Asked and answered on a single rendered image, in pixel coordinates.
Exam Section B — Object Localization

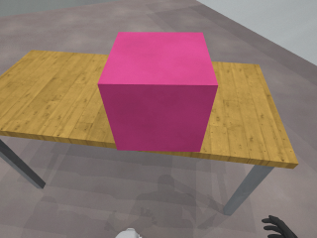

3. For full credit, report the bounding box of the right robot hand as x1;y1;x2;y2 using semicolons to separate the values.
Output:
262;215;298;238

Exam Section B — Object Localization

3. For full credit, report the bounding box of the carton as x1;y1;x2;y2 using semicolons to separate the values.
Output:
97;32;218;153

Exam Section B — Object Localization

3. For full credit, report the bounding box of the table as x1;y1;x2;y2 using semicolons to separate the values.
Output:
0;50;299;216

